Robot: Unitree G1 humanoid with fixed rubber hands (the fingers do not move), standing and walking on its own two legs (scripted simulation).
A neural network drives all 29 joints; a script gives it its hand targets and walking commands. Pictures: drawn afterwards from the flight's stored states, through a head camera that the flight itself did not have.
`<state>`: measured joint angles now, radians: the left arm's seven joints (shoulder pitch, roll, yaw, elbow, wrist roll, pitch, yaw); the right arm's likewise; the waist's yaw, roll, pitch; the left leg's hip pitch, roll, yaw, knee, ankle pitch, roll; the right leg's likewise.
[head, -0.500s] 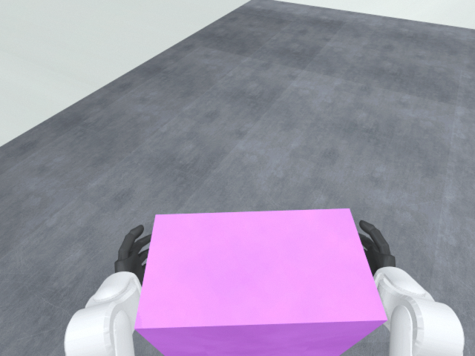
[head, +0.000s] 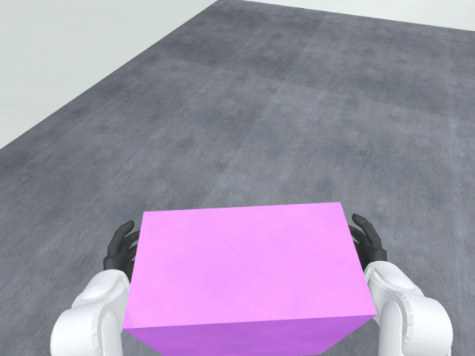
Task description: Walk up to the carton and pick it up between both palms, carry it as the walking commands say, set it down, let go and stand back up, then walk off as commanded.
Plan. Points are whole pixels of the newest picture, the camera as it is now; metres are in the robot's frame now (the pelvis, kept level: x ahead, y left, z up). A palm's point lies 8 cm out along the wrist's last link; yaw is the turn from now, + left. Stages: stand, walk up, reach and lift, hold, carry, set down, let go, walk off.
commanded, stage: carry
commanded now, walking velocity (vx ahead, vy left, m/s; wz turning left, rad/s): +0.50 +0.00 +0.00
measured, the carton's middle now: (245, 293) +0.23 +0.00 +0.01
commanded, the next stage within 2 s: none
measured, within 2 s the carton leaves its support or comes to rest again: neither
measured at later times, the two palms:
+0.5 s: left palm (180, 121) +0.59 +0.13 +0.08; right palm (335, 111) +0.61 -0.23 +0.08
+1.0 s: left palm (188, 49) +0.94 +0.13 +0.09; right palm (304, 45) +0.95 -0.22 +0.08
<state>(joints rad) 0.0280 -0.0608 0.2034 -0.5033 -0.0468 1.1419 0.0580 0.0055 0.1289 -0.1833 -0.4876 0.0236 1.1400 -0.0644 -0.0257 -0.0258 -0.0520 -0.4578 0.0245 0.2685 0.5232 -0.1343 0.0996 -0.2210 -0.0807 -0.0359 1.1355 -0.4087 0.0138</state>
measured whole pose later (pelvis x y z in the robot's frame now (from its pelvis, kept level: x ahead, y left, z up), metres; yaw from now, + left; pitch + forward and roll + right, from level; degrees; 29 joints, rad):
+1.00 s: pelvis +0.72 -0.05 -0.01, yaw +1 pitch +2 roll +2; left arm 0.06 -0.10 0.21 -0.53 -0.05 1.12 0.05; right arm 0.05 0.12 -0.18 -0.55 0.03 1.14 -0.06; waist 0.02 -0.01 -0.08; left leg -0.49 0.02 0.24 0.50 -0.03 0.00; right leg 0.23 -0.01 -0.13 0.26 -0.48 -0.02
